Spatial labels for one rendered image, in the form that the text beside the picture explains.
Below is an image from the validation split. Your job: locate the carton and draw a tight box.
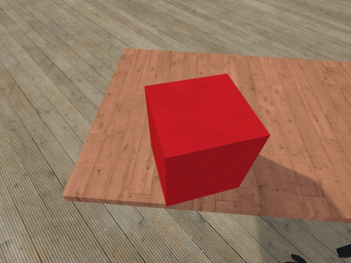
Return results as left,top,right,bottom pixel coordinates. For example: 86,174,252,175
144,73,270,206

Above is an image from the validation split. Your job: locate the table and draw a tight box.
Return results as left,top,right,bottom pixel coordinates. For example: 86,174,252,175
62,48,351,258

